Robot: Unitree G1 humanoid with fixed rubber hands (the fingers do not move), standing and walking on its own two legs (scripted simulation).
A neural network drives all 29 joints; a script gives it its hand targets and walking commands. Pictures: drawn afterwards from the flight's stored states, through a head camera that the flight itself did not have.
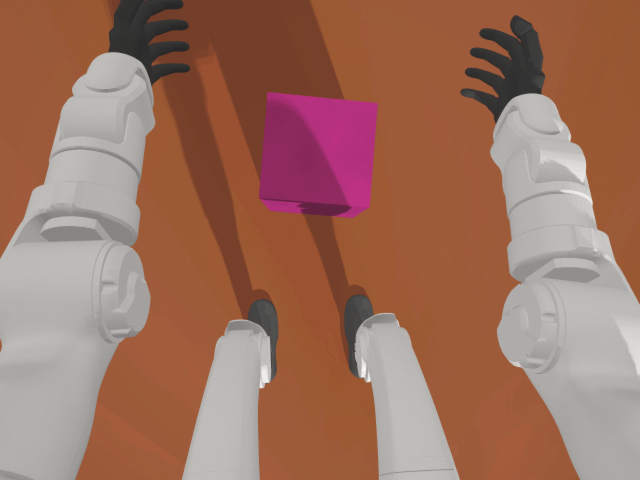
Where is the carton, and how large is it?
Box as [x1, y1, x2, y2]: [259, 92, 377, 217]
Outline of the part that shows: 267,92 259,198 270,210 347,217 352,217 369,206 377,103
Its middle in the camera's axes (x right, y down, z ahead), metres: -0.01 -0.18 +0.85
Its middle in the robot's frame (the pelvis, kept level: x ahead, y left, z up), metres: +0.54 -0.03 -0.53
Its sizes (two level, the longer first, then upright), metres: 0.210 0.200 0.250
